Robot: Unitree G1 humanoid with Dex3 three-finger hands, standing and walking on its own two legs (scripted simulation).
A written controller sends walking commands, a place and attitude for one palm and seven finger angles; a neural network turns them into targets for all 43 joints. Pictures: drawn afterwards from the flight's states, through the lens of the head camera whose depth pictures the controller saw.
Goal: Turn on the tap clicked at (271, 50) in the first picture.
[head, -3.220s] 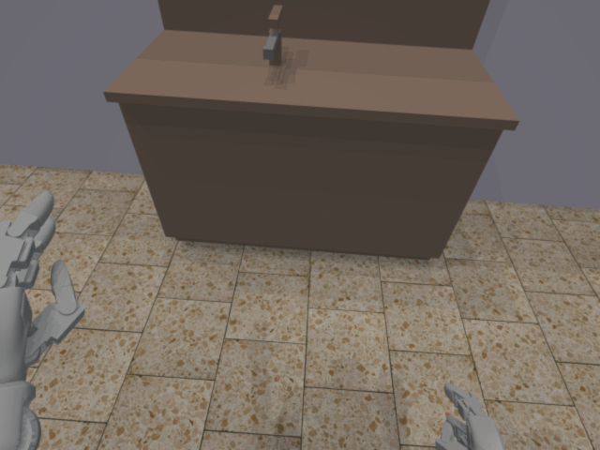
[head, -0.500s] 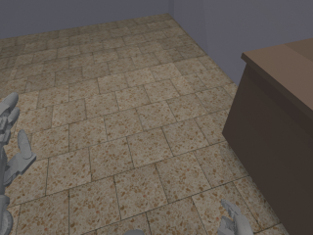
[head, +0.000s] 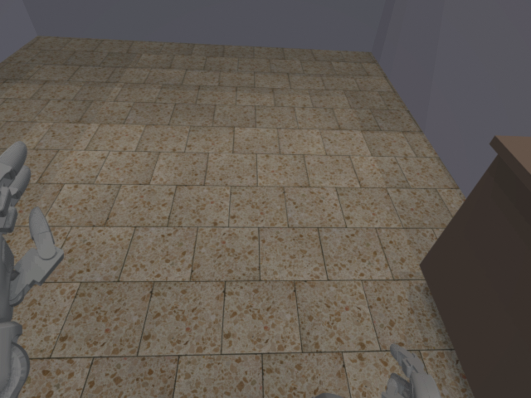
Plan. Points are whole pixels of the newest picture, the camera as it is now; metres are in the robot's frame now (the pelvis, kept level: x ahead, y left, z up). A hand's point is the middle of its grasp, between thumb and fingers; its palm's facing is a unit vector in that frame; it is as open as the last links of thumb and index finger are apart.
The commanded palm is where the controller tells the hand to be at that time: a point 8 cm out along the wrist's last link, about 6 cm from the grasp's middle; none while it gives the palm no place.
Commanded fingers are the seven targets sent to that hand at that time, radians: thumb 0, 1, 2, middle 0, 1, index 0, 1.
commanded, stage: walk to a spot facing it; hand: left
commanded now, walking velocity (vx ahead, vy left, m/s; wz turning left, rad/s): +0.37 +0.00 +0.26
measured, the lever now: out of the picture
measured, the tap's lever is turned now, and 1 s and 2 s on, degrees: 0 0 0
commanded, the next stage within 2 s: turn to face it in 1.10 s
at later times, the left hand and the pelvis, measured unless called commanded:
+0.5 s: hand (53, 246) +0.22 +0.25 +0.19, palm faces +0.56 -0.72 -0.41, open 7.4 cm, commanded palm +0.16 +0.28 +0.19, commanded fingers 0.00 0.90 0.90 -0.20 -0.30 -0.20 -0.30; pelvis +0.06 -0.02 +0.01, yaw +11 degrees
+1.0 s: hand (90, 178) +0.34 +0.27 +0.18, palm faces +0.62 -0.64 -0.46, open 7.4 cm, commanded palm +0.26 +0.29 +0.19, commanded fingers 0.00 0.90 0.90 -0.20 -0.30 -0.20 -0.30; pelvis +0.19 -0.02 -0.01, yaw +16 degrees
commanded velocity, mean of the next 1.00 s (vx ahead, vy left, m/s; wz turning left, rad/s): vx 0.34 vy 0.00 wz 0.26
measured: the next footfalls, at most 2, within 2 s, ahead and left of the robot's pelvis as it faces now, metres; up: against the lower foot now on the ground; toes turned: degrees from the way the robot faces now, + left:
right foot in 0.18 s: +0.12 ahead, -0.13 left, +0.00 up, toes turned -5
left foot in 0.56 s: +0.12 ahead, +0.13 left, +0.00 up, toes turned +21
